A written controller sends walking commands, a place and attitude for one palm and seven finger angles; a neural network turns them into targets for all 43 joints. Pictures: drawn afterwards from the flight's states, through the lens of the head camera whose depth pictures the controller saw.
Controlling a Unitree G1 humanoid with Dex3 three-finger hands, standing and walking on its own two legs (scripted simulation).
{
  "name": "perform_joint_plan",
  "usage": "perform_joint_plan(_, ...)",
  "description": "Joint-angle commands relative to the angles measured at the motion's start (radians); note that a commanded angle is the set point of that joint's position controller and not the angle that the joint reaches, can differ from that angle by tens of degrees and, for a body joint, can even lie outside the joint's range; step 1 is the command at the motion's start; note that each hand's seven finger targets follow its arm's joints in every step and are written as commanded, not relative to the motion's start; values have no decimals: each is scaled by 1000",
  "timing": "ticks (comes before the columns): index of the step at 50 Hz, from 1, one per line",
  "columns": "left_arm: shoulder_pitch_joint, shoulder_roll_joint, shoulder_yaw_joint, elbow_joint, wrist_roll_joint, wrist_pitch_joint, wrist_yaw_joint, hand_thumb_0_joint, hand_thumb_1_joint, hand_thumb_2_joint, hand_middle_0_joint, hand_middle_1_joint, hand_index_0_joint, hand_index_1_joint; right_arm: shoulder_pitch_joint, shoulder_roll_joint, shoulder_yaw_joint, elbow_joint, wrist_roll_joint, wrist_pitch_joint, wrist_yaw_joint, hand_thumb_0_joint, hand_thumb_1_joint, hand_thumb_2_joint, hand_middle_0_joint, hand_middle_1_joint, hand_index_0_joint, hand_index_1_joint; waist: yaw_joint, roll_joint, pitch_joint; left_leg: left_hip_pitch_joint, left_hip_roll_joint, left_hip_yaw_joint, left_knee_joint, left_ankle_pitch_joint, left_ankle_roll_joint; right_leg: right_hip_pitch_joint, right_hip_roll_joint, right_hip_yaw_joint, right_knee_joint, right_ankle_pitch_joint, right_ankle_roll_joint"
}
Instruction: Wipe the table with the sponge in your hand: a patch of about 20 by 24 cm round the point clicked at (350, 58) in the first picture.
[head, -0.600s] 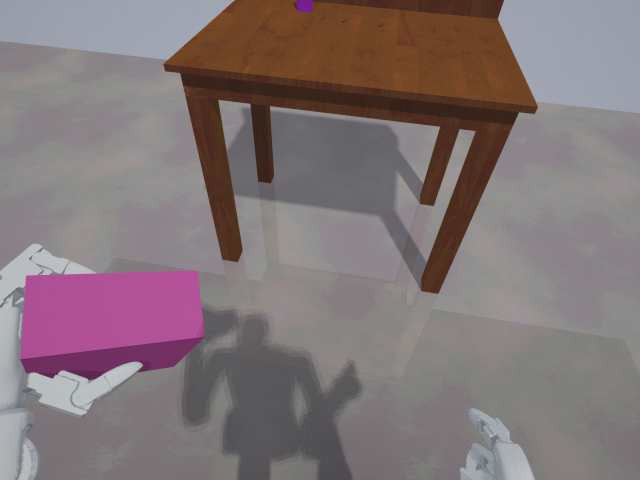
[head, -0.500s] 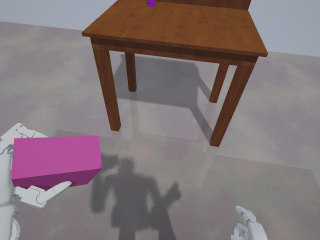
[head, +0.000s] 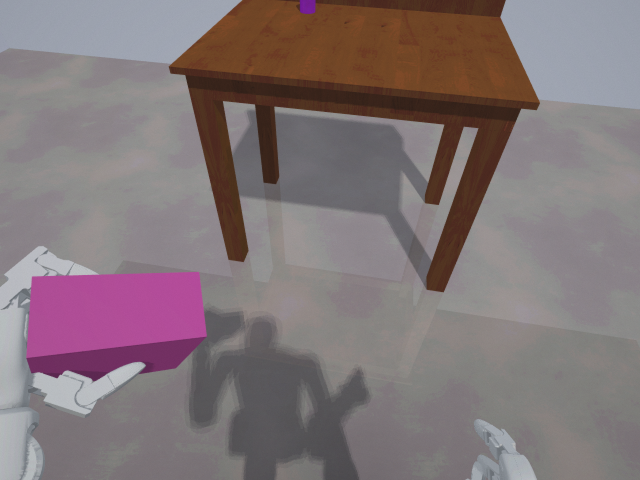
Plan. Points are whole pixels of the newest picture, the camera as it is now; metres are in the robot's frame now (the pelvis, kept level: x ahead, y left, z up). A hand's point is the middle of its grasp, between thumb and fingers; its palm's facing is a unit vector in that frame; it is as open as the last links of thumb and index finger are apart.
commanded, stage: walk to a spot facing it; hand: left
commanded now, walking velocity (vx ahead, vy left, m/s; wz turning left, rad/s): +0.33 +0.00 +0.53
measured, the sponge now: (142, 328) +0.23 +0.20 +0.14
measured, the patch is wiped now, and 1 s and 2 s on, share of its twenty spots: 0.00 0.00 0.00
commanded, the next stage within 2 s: turn to face it in 1.38 s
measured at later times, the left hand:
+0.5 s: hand (45, 301) +0.24 +0.29 +0.16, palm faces +0.58 -0.71 -0.39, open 10.5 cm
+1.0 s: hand (105, 226) +0.35 +0.28 +0.16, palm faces +0.65 -0.59 -0.47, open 10.5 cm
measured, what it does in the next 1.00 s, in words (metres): walks ahead, turning left: left foot, then right foot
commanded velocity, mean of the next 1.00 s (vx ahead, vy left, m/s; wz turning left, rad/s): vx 0.34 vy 0.00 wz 0.42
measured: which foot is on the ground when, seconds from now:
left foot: down 0.00-0.26, up 0.28-0.48, down 0.50-0.84, up 0.86-1.00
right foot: down 0.00-0.50, up 0.52-0.82, down 0.84-1.00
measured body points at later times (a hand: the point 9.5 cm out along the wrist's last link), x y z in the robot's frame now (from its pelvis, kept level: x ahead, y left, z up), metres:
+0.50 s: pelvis +0.08 +0.01 -0.01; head +0.10 +0.03 +0.43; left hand +0.20 +0.32 +0.18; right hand +0.28 -0.21 -0.10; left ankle +0.09 +0.14 -0.74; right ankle +0.05 -0.13 -0.73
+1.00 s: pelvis +0.24 -0.02 +0.00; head +0.27 -0.04 +0.45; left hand +0.31 +0.31 +0.18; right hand +0.47 -0.18 -0.12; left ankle +0.15 +0.10 -0.61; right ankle +0.27 -0.08 -0.74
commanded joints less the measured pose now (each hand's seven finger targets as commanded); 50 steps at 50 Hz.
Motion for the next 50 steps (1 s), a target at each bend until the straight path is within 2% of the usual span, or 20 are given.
perform_joint_plan(1,-104,170,115,-263,0,-51,34,0,100,1300,-1200,-1600,-1200,-1600,-109,-119,-50,-164,-7,-41,-21,0,-900,-900,200,300,200,300,-12,43,-28,-110,63,-115,-140,-446,61,-13,-84,49,-61,-445,-37)
perform_joint_plan(7,-55,175,154,-284,-8,-61,35,0,100,1300,-1200,-1600,-1200,-1600,-82,-125,-58,-138,-20,-48,-23,0,-900,-900,200,300,200,300,-17,166,-67,-68,184,-362,-159,-164,145,3,-27,-79,179,-247,-5)
perform_joint_plan(10,-27,144,128,-239,-7,-51,13,0,100,1300,-1200,-1600,-1200,-1600,-88,-127,-65,-146,-8,-40,-10,0,-900,-900,200,300,200,300,-10,175,-36,-215,139,-282,-131,-351,121,100,-54,-44,78,-354,-21)
perform_joint_plan(11,-48,154,125,-247,-2,-53,14,0,100,1300,-1200,-1600,-1200,-1600,-89,-114,-59,-146,-10,-38,-9,0,-900,-900,200,300,200,300,-7,98,-9,-306,92,-205,-50,-380,92,145,-115,29,-11,-418,-49)
perform_joint_plan(13,-83,185,126,-230,-5,-58,19,0,100,1300,-1200,-1600,-1200,-1600,-86,-91,-63,-134,-2,-37,-4,0,-900,-900,200,300,200,300,5,-284,22,-480,-33,28,412,-282,6,233,-421,455,-255,-545,-195)
perform_joint_plan(15,-167,202,128,-269,0,-80,25,0,100,1300,-1200,-1600,-1200,-1600,-131,-130,-69,-119,-11,-52,-2,0,-900,-900,200,300,200,300,4,-179,26,-492,30,-48,635,-262,-11,230,-492,433,-243,-275,-260)
perform_joint_plan(18,-124,230,153,-278,15,-96,21,0,100,1300,-1200,-1600,-1200,-1600,-122,-84,-38,-117,-22,-29,-4,0,-900,-900,200,300,200,300,8,-142,46,-223,78,24,387,-201,5,21,-368,69,-176,-139,-161)
perform_joint_plan(23,-119,209,163,-360,-12,-91,44,0,100,1300,-1200,-1600,-1200,-1600,-93,-77,-57,-144,-18,-42,-16,0,-900,-900,200,300,200,300,-15,-57,-82,132,-46,201,-32,-24,5,56,-253,-126,159,138,-83)
perform_joint_plan(24,-114,199,159,-395,-18,-98,48,0,100,1300,-1200,-1600,-1200,-1600,-71,-94,-70,-153,-11,-41,-20,0,-900,-900,200,300,200,300,-40,98,-147,306,18,83,-78,-4,42,-52,-211,-162,407,186,-36)
perform_joint_plan(25,-48,162,137,-412,-23,-107,48,0,100,1300,-1200,-1600,-1200,-1600,-85,-126,-81,-163,-10,-41,-15,0,-900,-900,200,300,200,300,-31,386,-176,466,289,-305,-123,219,169,-300,-77,-187,676,-278,32)
perform_joint_plan(26,-80,204,155,-456,-11,-120,58,0,100,1300,-1200,-1600,-1200,-1600,-69,-97,-63,-164,-5,-47,1,0,-900,-900,200,300,200,300,-24,333,-185,486,408,-546,-154,434,272,-397,-49,-93,821,-455,17)
perform_joint_plan(27,-77,240,183,-366,-3,-115,41,0,100,1300,-1200,-1600,-1200,-1600,-70,-110,-72,-132,-2,-47,14,0,-900,-900,200,300,200,300,-27,186,-153,402,424,-532,-171,292,278,-433,-106,-20,848,-418,9)
perform_joint_plan(29,-78,210,177,-396,-12,-85,23,0,100,1300,-1200,-1600,-1200,-1600,-88,-117,-92,-129,5,-38,23,0,-900,-900,200,300,200,300,-27,169,-75,288,378,-426,-173,196,271,-462,-150,-5,806,-364,27)
perform_joint_plan(33,4,171,153,-416,-26,-85,12,0,100,1300,-1200,-1600,-1200,-1600,-91,-96,-75,-130,12,-60,24,0,-900,-900,200,300,200,300,2,226,-68,154,255,-150,-203,154,182,-286,-125,-114,523,-205,39)
perform_joint_plan(40,-40,173,161,-213,-25,-49,3,0,100,1300,-1200,-1600,-1200,-1600,-105,-89,-62,-121,4,-42,-8,0,-900,-900,200,300,200,300,21,107,-78,-32,172,3,32,-27,103,161,-42,-227,51,-90,36)
perform_joint_plan(41,-76,184,152,-204,-16,-39,2,0,100,1300,-1200,-1600,-1200,-1600,-101,-70,-61,-120,11,-36,-9,0,-900,-900,200,300,200,300,25,-66,-103,-125,107,48,276,-107,73,248,-157,-70,-55,-180,-4)
perform_joint_plan(42,-86,243,188,-173,-8,-24,7,0,100,1300,-1200,-1600,-1200,-1600,-131,-52,-56,-142,8,-30,-9,0,-900,-900,200,300,200,300,41,-399,-103,-373,-26,89,617,-342,24,336,-422,396,-190,-234,-117)
perform_joint_plan(43,-119,258,198,-173,-19,-18,11,0,100,1300,-1200,-1600,-1200,-1600,-172,-84,-56,-147,2,-32,-8,0,-900,-900,200,300,200,300,45,-363,-78,-445,-22,-41,799,-342,11,293,-524,536,-278,-260,-156)
perform_joint_plan(46,-111,235,174,-206,-13,-66,-9,0,100,1300,-1200,-1600,-1200,-1600,-179,-87,-53,-111,-10,-22,4,0,-900,-900,200,300,200,300,16,-135,1,-459,63,-64,919,-153,-24,200,-457,281,-224,-128,-137)
perform_joint_plan(50,-110,236,171,-294,-7,-84,0,0,100,1300,-1200,-1600,-1200,-1600,-185,-92,-62,-116,-11,5,8,0,-900,-900,200,300,200,300,-1,-108,-28,-456,72,-3,855,-79,-50,235,-390,-45,-181,186,-100)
